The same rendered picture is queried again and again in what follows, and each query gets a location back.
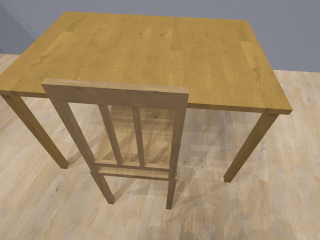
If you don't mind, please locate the chair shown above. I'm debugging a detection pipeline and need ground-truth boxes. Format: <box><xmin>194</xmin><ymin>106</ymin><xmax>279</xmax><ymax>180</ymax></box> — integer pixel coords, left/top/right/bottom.
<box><xmin>41</xmin><ymin>78</ymin><xmax>189</xmax><ymax>210</ymax></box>

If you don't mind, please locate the table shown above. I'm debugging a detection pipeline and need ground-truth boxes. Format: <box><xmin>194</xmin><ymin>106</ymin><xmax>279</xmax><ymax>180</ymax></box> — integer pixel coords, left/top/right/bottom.
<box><xmin>0</xmin><ymin>11</ymin><xmax>293</xmax><ymax>183</ymax></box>

